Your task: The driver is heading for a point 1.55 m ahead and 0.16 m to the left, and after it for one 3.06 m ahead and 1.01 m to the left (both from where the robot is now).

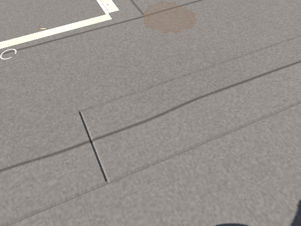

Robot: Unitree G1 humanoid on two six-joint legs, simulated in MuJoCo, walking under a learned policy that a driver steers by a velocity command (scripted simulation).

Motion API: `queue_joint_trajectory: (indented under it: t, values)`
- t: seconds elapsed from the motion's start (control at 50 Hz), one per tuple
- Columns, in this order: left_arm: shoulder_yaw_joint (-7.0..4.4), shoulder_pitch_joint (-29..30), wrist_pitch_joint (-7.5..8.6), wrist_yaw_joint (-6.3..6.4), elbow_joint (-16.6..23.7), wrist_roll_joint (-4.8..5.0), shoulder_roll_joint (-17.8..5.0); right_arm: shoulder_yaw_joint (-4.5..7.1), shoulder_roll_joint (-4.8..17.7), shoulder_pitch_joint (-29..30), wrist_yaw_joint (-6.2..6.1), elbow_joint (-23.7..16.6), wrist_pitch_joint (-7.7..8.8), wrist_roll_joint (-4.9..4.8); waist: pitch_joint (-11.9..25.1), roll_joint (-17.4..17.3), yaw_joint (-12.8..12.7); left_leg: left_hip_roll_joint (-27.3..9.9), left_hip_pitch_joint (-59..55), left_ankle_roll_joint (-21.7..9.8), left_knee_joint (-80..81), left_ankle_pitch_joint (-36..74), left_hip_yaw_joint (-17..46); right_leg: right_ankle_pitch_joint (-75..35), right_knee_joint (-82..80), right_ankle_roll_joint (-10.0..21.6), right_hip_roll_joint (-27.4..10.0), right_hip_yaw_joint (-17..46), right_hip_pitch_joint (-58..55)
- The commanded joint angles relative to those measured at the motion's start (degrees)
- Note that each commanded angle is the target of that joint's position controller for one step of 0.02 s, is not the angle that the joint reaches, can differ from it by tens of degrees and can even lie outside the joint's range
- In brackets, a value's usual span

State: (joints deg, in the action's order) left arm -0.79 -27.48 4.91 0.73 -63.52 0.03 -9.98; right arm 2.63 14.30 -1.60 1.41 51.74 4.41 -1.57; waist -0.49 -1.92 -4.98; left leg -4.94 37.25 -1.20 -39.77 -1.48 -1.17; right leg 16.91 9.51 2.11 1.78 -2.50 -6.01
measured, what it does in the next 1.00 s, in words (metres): walks ahead: left foot, then right foot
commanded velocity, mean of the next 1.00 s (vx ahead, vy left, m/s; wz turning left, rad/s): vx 0.49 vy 0.00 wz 0.00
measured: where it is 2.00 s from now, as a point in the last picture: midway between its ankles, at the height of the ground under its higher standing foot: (171, 108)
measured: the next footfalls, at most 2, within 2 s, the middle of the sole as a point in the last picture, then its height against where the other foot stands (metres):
left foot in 0.14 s outside the picture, level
right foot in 0.70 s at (196, 204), level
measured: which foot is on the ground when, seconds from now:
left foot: up 0.00-0.12, down 0.14-0.72, up 0.74-1.00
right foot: down 0.00-0.16, up 0.18-0.68, down 0.70-1.00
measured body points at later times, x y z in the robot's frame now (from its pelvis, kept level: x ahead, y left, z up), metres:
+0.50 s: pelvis +0.29 +0.05 +0.01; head +0.30 +0.05 +0.46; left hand +0.46 +0.31 -0.11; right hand +0.27 -0.21 -0.14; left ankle +0.24 +0.13 -0.74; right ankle +0.48 -0.13 -0.67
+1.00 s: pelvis +0.59 -0.01 +0.01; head +0.60 -0.02 +0.46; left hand +0.59 +0.25 -0.13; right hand +0.73 -0.28 -0.11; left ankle +0.72 +0.17 -0.67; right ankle +0.56 -0.10 -0.74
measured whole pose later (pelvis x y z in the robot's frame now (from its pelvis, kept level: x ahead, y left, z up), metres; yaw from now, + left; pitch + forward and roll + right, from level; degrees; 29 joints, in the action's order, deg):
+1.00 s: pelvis +0.59 -0.01 +0.01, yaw +0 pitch +1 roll -1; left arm -2.8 -19.1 5.5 -0.6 -57.7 -0.2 -13.0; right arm 3.9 15.5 -7.2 -0.5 52.2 4.3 -0.5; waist -0.1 -2.3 -2.8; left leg -8.0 39.2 -0.8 -49.5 -3.9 2.2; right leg 9.2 13.2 3.8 3.6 -3.5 5.4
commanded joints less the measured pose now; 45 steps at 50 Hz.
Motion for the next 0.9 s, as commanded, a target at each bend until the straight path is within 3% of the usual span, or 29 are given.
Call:
queue_joint_trajectory:
  t: [0.02, 0.06, 0.1, 0.12, 0.14, 0.16, 0.18, 0.2, 0.22, 0.24, 0.26, 0.28, 0.3, 0.34, 0.42, 0.5, 0.58, 0.64, 0.66, 0.68, 0.7, 0.72, 0.74, 0.76, 0.78, 0.8, 0.82, 0.86, 0.9]
  values:
    - [-2.07, -2.5, 0.31, 0.63, 1.1, 0.79, -10.4, -0.32, 2.0, 9.9, 0.83, -6.1, 0.83, -0.3, -9.1, 6.9, 0.9, 1.6, -0.1, -1.0, 6.1, 3.1, -1.2, -19.8, -4.9, 7.8, -15.0, 6.1, 6.3]
    - [-2.55, -1.7, -0.07, 0.68, 1.2, 0.96, -11.0, 0.02, 3.2, 9.9, 1.37, -6.9, 1.18, -0.27, -8.1, 6.9, 2.4, 2.1, -1.7, -2.7, 8.4, 1.3, -0.9, -26.1, -1.9, 6.9, -16.4, 5.1, 2.1]
    - [-3.2, 0.1, -0.68, 0.68, 1.8, 0.57, -12.5, 1.38, 5.9, 3.8, 1.39, -5.8, 1.36, -0.15, -2.6, 8.8, 6.5, 5.1, -11.5, -4.7, 8.1, -1.8, -2.7, -45.8, 6.5, 5.7, -16.7, 3.9, -0.4]
    - [-3.2, 1.2, -1.25, 0.66, 2.2, 0.2, -12.4, 2.72, 8.0, -5.0, 1.08, -3.2, 1.22, -0.27, 2.7, 9.1, 11.1, 7.1, -22.4, -6.1, 8.0, -2.5, -3.9, -53.7, 16.6, 4.5, -14.9, 2.2, 1.2]
    - [-2.76, 2.1, -1.44, 0.53, 3.2, -0.24, -11.6, 3.98, 10.5, -15.3, 0.54, -0.3, 0.86, -0.34, 8.8, 8.2, 15.5, 4.0, -38.3, -8.2, 7.0, -3.1, -0.2, -48.2, 30.3, 2.7, -12.6, 1.2, 10.5]
    - [-1.01, -4.0, -0.74, -0.19, 4.2, -0.37, -4.9, 5.17, 15.6, -23.6, 0.08, 1.4, 0.52, 1.36, 18.7, -4.9, 13.4, -11.3, -60.5, -16.4, 10.3, -15.6, 25.2, -21.8, 53.8, -0.8, -3.6, -0.2, 32.5]
    - [-0.3, -4.0, 1.09, -0.74, 3.5, 0.56, -3.0, 4.09, 13.2, -23.5, 0.31, 1.9, 0.4, 1.17, 23.9, -11.8, 12.5, -17.9, -62.4, -19.8, 23.3, -23.3, 46.8, 13.7, 67.2, -0.9, 2.1, 7.8, 40.7]
    - [-1.76, 1.6, 2.43, -1.05, 5.5, 2.27, -8.0, 2.92, 9.8, -17.7, 0.51, 1.4, 0.88, 0.68, 14.2, -9.0, 11.5, -15.7, -54.4, -16.5, 25.4, -25.2, 41.1, 12.0, 72.1, 0.5, -1.7, 10.3, 46.6]
    - [-2.14, 6.4, 3.05, -0.85, 7.1, 3.02, -9.9, 2.13, 7.1, -12.2, 0.56, 0.1, 1.26, 0.74, 7.4, -4.7, 9.8, -13.9, -44.6, -14.4, 26.2, -20.7, 31.6, 7.1, 71.0, 1.6, -4.9, 8.4, 46.8]
    - [-2.48, 8.5, 3.03, -0.26, 7.5, 2.54, -9.7, 1.59, 5.5, -8.1, 0.94, -0.3, 1.8, 1.32, 3.4, -0.2, 7.4, -11.7, -35.1, -13.0, 27.9, -14.0, 24.4, 2.1, 66.9, 1.8, -7.6, 7.3, 44.0]
    - [-3.06, 8.0, 2.26, 0.25, 7.3, 1.66, -9.4, 1.0, 3.6, -6.0, 1.23, -0.3, 2.32, 1.89, 2.2, -0.6, 5.1, -9.2, -29.3, -11.6, 29.3, -9.5, 18.9, -0.7, 63.3, 2.0, -9.8, 7.5, 40.0]
    - [-3.02, 6.3, 1.34, 0.38, 7.1, 1.42, -8.0, 0.72, 2.8, -5.7, 1.45, 0.1, 2.4, 2.11, 1.8, -1.9, 3.7, -7.9, -25.8, -11.5, 30.6, -8.2, 16.0, -1.7, 61.4, 1.9, -10.5, 7.6, 37.0]
    - [-2.96, 5.7, 0.62, 0.48, 7.0, 1.32, -6.7, 0.7, 2.9, -6.7, 1.42, 0.8, 2.46, 2.01, 1.3, -2.1, 3.2, -7.3, -23.8, -12.0, 31.8, -7.1, 14.3, -1.9, 59.6, 1.8, -10.9, 7.2, 36.1]
    - [-3.2, 8.4, -0.21, 0.67, 8.4, 1.01, -6.9, 0.9, 4.7, -9.2, 0.7, 2.0, 2.54, 1.9, -1.0, -1.7, 2.9, -6.9, -21.9, -12.9, 34.0, -5.3, 11.6, -4.5, 55.4, 0.7, -11.5, 6.4, 38.7]
    - [-3.55, 18.5, 0.06, 0.36, 12.1, 0.14, -7.8, 1.19, 6.9, -14.4, -1.12, 3.3, 2.06, 1.81, -3.0, -0.2, 5.2, -6.4, -26.2, -12.2, 34.9, -1.2, 8.8, -17.1, 40.8, -1.4, -11.4, 5.6, 46.5]
    - [-2.72, 27.3, 0.66, -0.71, 14.5, 0.65, -6.5, 1.24, 7.7, -19.2, -1.78, 4.4, 1.62, 1.05, -3.8, -0.4, 8.1, -5.0, -29.0, -10.3, 34.8, 0.0, 5.1, -25.1, 27.3, -1.7, -8.3, 2.7, 43.3]
    - [-2.16, 33.3, 1.08, -2.13, 17.0, 1.15, -6.8, 1.58, 8.0, -23.5, -1.95, 6.3, 0.43, 0.7, -5.3, -0.3, 9.7, -8.1, -38.2, -10.1, 31.4, 2.2, 5.2, -21.4, 21.5, -0.8, -7.2, 2.8, 45.7]
    - [-2.63, 31.9, 1.59, -3.0, 17.7, 1.33, -8.8, 2.23, 9.1, -23.0, -2.2, 6.4, -0.54, 0.63, -3.6, -1.9, 7.4, -10.3, -43.3, -8.8, 26.2, 12.0, 5.6, -14.6, 18.9, 1.4, -5.6, 2.1, 41.7]
    - [-3.34, 28.2, 1.73, -3.01, 16.9, 1.29, -10.3, 2.42, 9.7, -21.7, -2.21, 6.0, -0.82, 0.67, -1.0, -3.1, 5.0, -9.7, -43.4, -8.1, 21.8, 22.0, 4.9, -12.9, 18.5, 2.4, -3.7, 0.6, 35.4]
    - [-4.67, 19.7, 1.76, -2.8, 14.4, 1.2, -12.6, 2.13, 9.0, -20.6, -2.16, 5.6, -1.16, 0.81, 4.0, -2.9, 0.7, -7.1, -41.5, -6.7, 12.2, 29.8, 2.7, -13.5, 17.5, 4.1, -1.8, -0.9, 24.0]
    - [-6.03, 8.3, 1.7, -2.32, 11.5, 0.61, -16.4, 1.23, 7.2, -20.4, -2.11, 4.3, -1.14, 1.47, 12.3, -0.6, -3.4, -4.1, -31.4, -4.9, -3.0, 22.5, 0.5, -14.7, 20.2, 7.4, -7.7, 5.5, 5.8]
    - [-7.43, 0.7, 1.16, -2.09, 9.7, -0.13, -21.7, -0.71, 0.5, -26.8, -1.43, 3.6, 0.04, 1.69, 21.0, 13.1, -1.5, 6.2, -6.7, -0.1, -26.2, -4.4, -1.8, -4.5, 16.5, 16.7, -22.3, 32.3, -17.0]
    - [-5.88, 1.1, 1.02, -2.18, 9.7, 0.22, -17.3, -0.53, 2.2, -25.7, -1.14, 4.4, 1.67, 0.81, 23.6, 14.5, -2.0, 8.1, 1.2, -0.6, -35.2, -30.5, 7.1, -1.1, 8.6, 17.8, -24.8, 45.3, -19.1]
    - [-4.82, 6.4, 1.14, -2.07, 10.5, 0.69, -14.1, 0.8, 7.1, -20.3, -0.9, 2.7, 2.71, -0.84, 14.8, 12.1, -1.2, 4.4, 6.4, -1.9, -38.4, -28.1, 7.9, -1.1, 8.0, 14.5, -22.7, 36.5, -12.1]
    - [-4.15, 11.7, 1.19, -1.99, 11.9, 0.54, -12.1, 0.93, 7.7, -16.4, -1.13, 1.7, 3.12, -1.18, 9.2, 8.0, 0.4, 1.0, 5.7, -2.4, -36.4, -22.6, 6.1, -5.7, 6.7, 12.6, -20.4, 28.1, -3.0]
    - [-3.64, 15.3, 1.3, -2.22, 12.4, 0.04, -10.4, 1.27, 7.2, -14.4, -1.56, 1.5, 2.96, -0.49, 5.1, 5.0, 2.1, -1.1, 3.4, -2.2, -32.4, -18.5, 5.1, -10.0, 4.5, 11.6, -18.3, 22.6, 5.4]
    - [-3.06, 16.9, 1.57, -2.42, 12.4, -0.46, -8.7, 1.69, 6.6, -14.9, -1.86, 1.7, 2.18, 0.11, 3.3, 5.5, 4.2, -2.9, -0.3, -2.2, -29.1, -15.9, 5.4, -12.6, 2.6, 10.5, -16.1, 18.4, 10.8]
    - [-3.03, 16.3, 1.77, -2.65, 11.5, -0.51, -8.7, 1.43, 3.5, -17.1, -1.95, 2.2, 0.64, 0.43, 2.3, 6.3, 5.9, -3.6, -4.0, -1.6, -25.8, -14.0, 4.8, -14.9, -0.3, 11.0, -14.7, 14.8, 15.8]
    - [-3.48, 14.5, 1.94, -2.07, 10.5, -0.41, -10.7, 1.61, 3.5, -14.8, -2.15, 1.1, -0.04, 0.78, 0.5, 5.6, 6.3, -4.0, -1.6, -0.5, -21.4, -10.4, 4.3, -17.7, -2.2, 11.8, -14.5, 12.1, 17.0]
Velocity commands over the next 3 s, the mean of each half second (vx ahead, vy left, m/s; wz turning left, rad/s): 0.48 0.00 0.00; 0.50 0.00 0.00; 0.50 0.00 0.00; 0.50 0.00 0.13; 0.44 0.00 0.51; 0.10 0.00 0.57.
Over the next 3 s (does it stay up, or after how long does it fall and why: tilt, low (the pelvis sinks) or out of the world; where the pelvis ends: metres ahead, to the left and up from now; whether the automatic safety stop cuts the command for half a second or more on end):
stays up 1.56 0.11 0.00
